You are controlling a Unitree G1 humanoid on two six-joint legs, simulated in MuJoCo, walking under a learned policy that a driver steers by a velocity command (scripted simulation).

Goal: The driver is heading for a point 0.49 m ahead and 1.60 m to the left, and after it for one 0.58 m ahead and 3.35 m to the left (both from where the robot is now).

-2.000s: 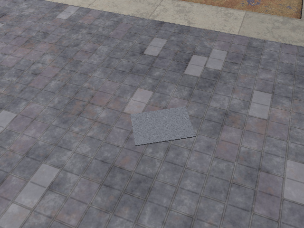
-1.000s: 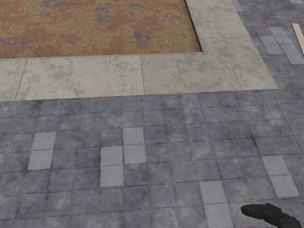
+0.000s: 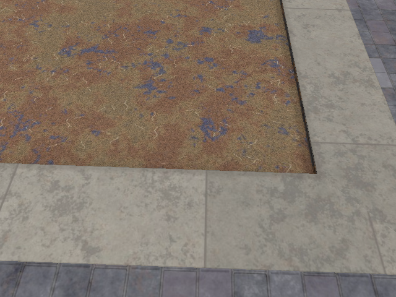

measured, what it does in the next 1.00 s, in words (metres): steps on the spot, turning left: left foot, then right foot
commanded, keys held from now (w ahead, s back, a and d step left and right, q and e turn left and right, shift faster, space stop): q+shift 1.00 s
